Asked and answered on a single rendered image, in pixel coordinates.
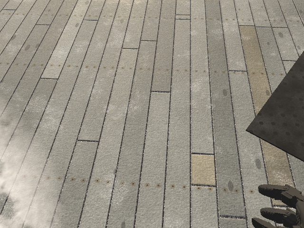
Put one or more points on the robot right hand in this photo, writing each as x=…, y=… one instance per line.
x=288, y=195

